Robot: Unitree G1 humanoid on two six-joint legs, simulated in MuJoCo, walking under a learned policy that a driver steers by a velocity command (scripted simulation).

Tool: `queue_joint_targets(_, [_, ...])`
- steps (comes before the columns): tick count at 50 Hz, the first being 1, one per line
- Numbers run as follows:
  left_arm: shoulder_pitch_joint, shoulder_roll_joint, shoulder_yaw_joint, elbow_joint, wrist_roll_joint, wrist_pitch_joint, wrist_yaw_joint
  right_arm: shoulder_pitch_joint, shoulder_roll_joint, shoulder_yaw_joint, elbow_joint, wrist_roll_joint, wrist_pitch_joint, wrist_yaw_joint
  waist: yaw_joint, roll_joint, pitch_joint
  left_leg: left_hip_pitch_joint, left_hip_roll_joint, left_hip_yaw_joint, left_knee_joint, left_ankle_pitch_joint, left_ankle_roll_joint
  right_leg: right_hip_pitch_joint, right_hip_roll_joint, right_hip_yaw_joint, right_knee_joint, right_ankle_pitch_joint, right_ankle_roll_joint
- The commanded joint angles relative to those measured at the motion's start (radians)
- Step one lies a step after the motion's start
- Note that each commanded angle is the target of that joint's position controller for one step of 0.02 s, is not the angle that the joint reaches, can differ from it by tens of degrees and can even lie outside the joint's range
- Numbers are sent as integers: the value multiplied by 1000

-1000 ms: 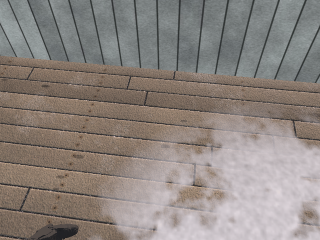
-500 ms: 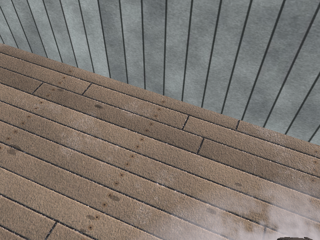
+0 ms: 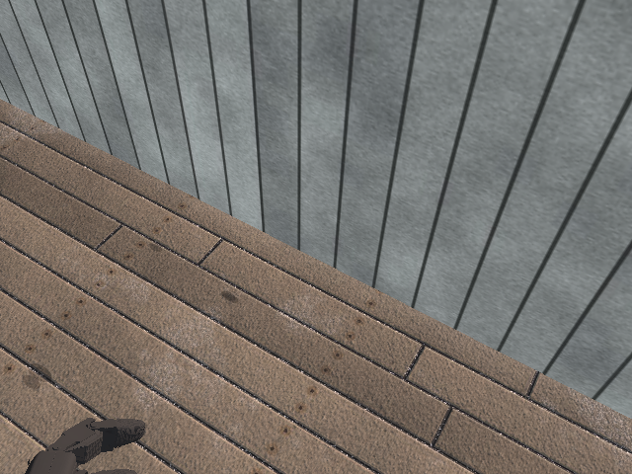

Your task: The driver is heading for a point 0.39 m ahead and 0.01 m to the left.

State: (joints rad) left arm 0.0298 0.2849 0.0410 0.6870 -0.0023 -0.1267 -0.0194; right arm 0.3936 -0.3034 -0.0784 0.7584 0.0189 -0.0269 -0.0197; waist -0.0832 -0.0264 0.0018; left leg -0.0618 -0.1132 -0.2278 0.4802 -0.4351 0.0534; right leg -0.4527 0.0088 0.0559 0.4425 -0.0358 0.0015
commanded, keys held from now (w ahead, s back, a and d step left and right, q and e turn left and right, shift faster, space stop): w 0.28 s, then no key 0.72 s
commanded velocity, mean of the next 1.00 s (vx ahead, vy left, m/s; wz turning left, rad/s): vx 0.25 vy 0.00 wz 0.10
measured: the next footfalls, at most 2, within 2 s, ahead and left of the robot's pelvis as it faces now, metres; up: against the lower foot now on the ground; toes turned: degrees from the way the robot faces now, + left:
left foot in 0.46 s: +0.41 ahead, +0.14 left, +0.00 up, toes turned +2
right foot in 0.82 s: +0.41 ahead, -0.11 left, +0.00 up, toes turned +3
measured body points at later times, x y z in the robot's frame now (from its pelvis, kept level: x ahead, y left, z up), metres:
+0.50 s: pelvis +0.26 +0.03 +0.00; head +0.29 +0.04 +0.45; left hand +0.23 +0.31 -0.13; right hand +0.52 -0.18 -0.06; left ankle +0.37 +0.13 -0.73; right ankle +0.13 -0.12 -0.71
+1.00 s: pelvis +0.35 +0.03 +0.01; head +0.36 +0.02 +0.46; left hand +0.41 +0.31 -0.11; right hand +0.51 -0.20 -0.11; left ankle +0.37 +0.13 -0.73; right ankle +0.37 -0.11 -0.73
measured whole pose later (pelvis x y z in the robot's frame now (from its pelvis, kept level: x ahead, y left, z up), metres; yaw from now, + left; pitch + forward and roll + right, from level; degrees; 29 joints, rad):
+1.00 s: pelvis +0.35 +0.03 +0.01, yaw +3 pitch -1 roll +1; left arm 0.22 0.24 0.04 0.98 0.03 -0.02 0.05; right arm 0.11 -0.22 -0.02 0.85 -0.01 0.01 -0.01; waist 0.01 0.03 0.01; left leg -0.22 -0.04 0.01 0.45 -0.21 0.03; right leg -0.23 -0.06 0.02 0.48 -0.24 0.05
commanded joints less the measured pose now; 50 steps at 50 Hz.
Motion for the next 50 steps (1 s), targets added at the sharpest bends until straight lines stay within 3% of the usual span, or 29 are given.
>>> queue_joint_targets(1, [301, 259, 84, -6, 37, -23, 14, 12, -32, 9, -93, -16, -17, 1, 155, -36, -286, -358, 61, -8, 465, 343, 11, 690, -273, 341, 0, -127, -192])
queue_joint_targets(2, [361, 270, 94, 40, 33, -6, 0, 91, -32, 17, -90, -7, -31, 3, 134, -285, -312, -616, 1, 50, 697, -159, -33, 811, -406, 700, -126, -290, -294])
queue_joint_targets(3, [332, 184, 72, 25, 7, 0, 0, 38, -118, 1, -75, 3, -35, 5, 152, -173, -199, -713, 63, 19, 781, -128, -35, 743, -390, 674, -155, -447, -263])
queue_joint_targets(4, [284, 137, 58, 17, 6, 10, 3, -58, -144, -4, -87, -2, -34, 6, 161, -79, -94, -723, 102, 51, 787, -45, -36, 628, -349, 525, -161, -413, -228])
queue_joint_targets(5, [244, 121, 47, 14, 12, 18, 5, -118, -136, -2, -105, -14, -36, 8, 146, -31, -31, -707, 134, 85, 745, 16, -36, 518, -308, 426, -182, -320, -216])
queue_joint_targets(7, [216, 114, 38, 24, 25, 21, 8, -139, -110, 0, -118, -17, -38, 16, 107, -61, 10, -619, 191, 108, 644, 81, -37, 373, -258, 319, -236, -179, -210])
queue_joint_targets(9, [220, 123, 36, 38, 15, 21, 8, -141, -71, 16, -124, -14, -38, 22, 96, -83, 9, -582, 203, 141, 574, 99, -44, 318, -239, 252, -277, -126, -222])
queue_joint_targets(11, [242, 126, 37, 51, 1, 18, -3, -179, -51, 28, -130, -20, -43, 32, 101, -78, 9, -584, 208, 165, 473, 176, -56, 315, -231, 179, -300, -35, -241])
queue_joint_targets(16, [310, 169, 42, 85, -6, 32, 4, -359, -35, 48, -169, -27, -70, 58, 153, -54, 35, -480, 157, 229, 150, 435, -49, 312, -185, 50, -285, 184, -181])
queue_joint_targets(18, [362, 163, 37, 106, -6, 49, 9, -393, -37, 49, -175, -28, -79, 72, 162, -63, 18, -451, 130, 233, 87, 473, -34, 373, -197, 38, -230, 312, -152])
queue_joint_targets(20, [349, 176, 39, 112, -10, 63, 12, -367, -65, 34, -170, -21, -80, 75, 135, -84, -11, -411, 118, 215, 44, 445, -18, 410, -192, 27, -158, 358, -116])
queue_joint_targets(21, [339, 170, 40, 117, -23, 64, 20, -341, -52, 36, -166, -16, -77, 72, 109, -87, -35, -347, 111, 215, -6, 469, -4, 413, -202, 33, -117, 364, -107])
queue_joint_targets(23, [338, 152, 31, 119, -2, 62, 33, -193, -120, 8, -116, -35, -76, 58, 34, -43, -117, -74, 133, 198, -61, 700, 44, 337, -138, -13, 63, 384, -51])
queue_joint_targets(24, [356, 98, 8, 86, 34, 55, 34, -93, -195, -4, -105, -60, -69, 45, 20, 115, -258, 216, 320, 24, 39, 1134, 108, 148, -68, -58, 309, 63, 0])
queue_joint_targets(25, [508, 2, -30, 113, 29, 54, 25, -82, -180, 4, -100, -54, -55, 44, 68, 325, -403, 427, 518, -229, 48, 1257, 285, -81, 0, -31, 592, -589, 47])
queue_joint_targets(26, [495, 100, -7, 144, 13, 64, 24, -83, -127, 10, -99, -27, -43, 46, 45, 193, -414, 344, 478, -254, 9, 1086, 269, -89, -35, 44, 693, -624, 55])
queue_joint_targets(27, [420, 126, 3, 133, -4, 75, 26, -148, -102, 19, -105, -16, -39, 45, 54, 136, -293, 246, 435, -166, -22, 970, 233, -153, -62, 29, 723, -594, 59])
queue_joint_targets(28, [380, 110, 3, 136, 2, 92, 38, -210, -72, 30, -105, -22, -47, 46, 76, 83, -221, 132, 407, -128, -67, 872, 196, -140, -97, 31, 679, -532, 63])
queue_joint_targets(29, [349, 105, 7, 131, 13, 113, 50, -269, -49, 38, -105, -31, -49, 49, 103, 78, -162, 0, 386, -97, -113, 799, 179, -91, -121, 36, 617, -479, 71])
queue_joint_targets(31, [361, 82, 6, 143, 13, 144, 65, -343, -50, 35, -101, -53, -46, 53, 148, 143, -120, -184, 341, -23, -190, 664, 159, 51, -128, 25, 493, -416, 82])
queue_joint_targets(35, [328, 50, 9, 169, 23, 143, 67, -358, -75, 18, -81, -47, -36, 46, 128, 143, -106, -274, 296, 45, -252, 330, 147, 166, -111, -17, 295, -275, 66])
queue_joint_targets(36, [308, 62, 16, 171, 16, 145, 68, -360, -60, 21, -76, -45, -28, 46, 118, 148, -96, -276, 279, 47, -250, 242, 139, 178, -97, -25, 263, -248, 62])
queue_joint_targets(39, [285, 49, 16, 188, 32, 136, 74, -391, -29, 33, -51, -32, -7, 35, 133, 136, -66, -320, 256, 55, -243, 63, 96, 262, -81, -42, 120, -134, 41])
queue_joint_targets(41, [279, 80, 26, 195, 41, 121, 64, -341, 11, 44, -13, -37, 8, 22, 136, 105, -39, -328, 215, 59, -209, -29, 29, 316, -121, 2, -5, -84, 14])
queue_joint_targets(42, [271, 122, 33, 191, 37, 117, 67, -320, 2, 40, -2, -40, 10, 20, 110, 52, -3, -326, 179, 86, -168, -7, 0, 289, -162, 34, -38, -130, -6])
queue_joint_targets(43, [204, 195, 57, 209, 39, 121, 70, -295, 10, 37, -4, -28, 6, 16, 55, -91, 25, -258, 114, 181, -143, 105, -21, 178, -132, 24, -38, -257, -11])
queue_joint_targets(44, [197, 121, 42, 207, 35, 114, 72, -323, -27, 31, 4, -29, 10, 8, 85, -61, 33, -191, 116, 172, -115, 128, -28, 124, -108, 13, -70, -288, 6])
queue_joint_targets(46, [179, 57, 20, 237, 39, 101, 71, -327, 5, 37, 21, -23, 18, 1, 82, -66, 9, -150, 132, 166, -109, 217, -14, 156, -103, -3, -76, -178, 36])
queue_joint_targets(50, [178, 98, 23, 279, 22, 87, 66, -321, -17, 29, 48, -19, 26, 3, 93, -27, -29, -105, 130, 176, -91, 417, -7, 242, -100, -1, -52, -3, 24])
